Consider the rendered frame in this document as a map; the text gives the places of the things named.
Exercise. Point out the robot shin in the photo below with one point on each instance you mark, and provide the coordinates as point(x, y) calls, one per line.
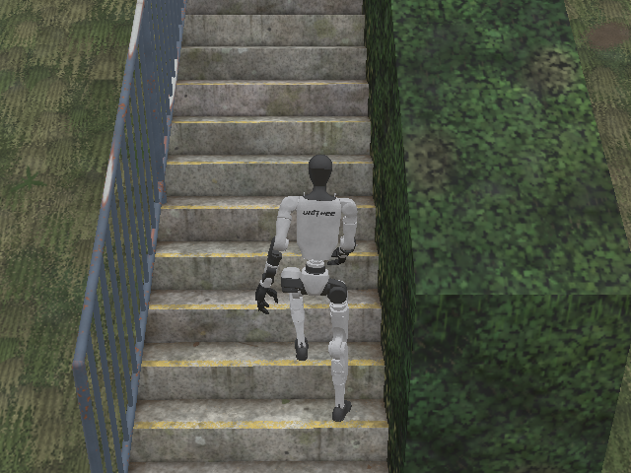
point(339, 372)
point(298, 317)

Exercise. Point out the robot left hand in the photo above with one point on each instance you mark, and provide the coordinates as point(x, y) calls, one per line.
point(260, 295)

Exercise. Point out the right robot upper arm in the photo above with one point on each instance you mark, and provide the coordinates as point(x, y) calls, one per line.
point(349, 209)

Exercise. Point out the robot right forearm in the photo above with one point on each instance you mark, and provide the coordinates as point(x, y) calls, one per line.
point(344, 253)

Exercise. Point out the robot left shin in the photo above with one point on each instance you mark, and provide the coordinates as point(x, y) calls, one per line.
point(298, 317)

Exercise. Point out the robot left forearm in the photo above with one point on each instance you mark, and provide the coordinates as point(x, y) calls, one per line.
point(271, 266)

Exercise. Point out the robot right shin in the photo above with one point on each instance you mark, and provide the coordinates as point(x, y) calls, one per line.
point(339, 372)

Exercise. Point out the robot right hand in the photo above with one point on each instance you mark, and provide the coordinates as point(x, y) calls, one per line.
point(336, 261)

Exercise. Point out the left robot upper arm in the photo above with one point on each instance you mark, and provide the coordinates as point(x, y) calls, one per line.
point(287, 206)

